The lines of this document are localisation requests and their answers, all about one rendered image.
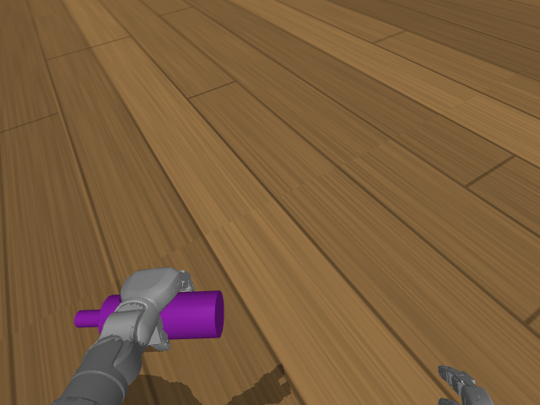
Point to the bottle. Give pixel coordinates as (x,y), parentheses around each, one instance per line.
(189,315)

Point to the left robot arm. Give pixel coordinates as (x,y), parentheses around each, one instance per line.
(114,361)

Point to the right robot hand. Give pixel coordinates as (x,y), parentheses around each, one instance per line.
(464,385)

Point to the left robot hand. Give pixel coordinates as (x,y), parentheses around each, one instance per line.
(160,286)

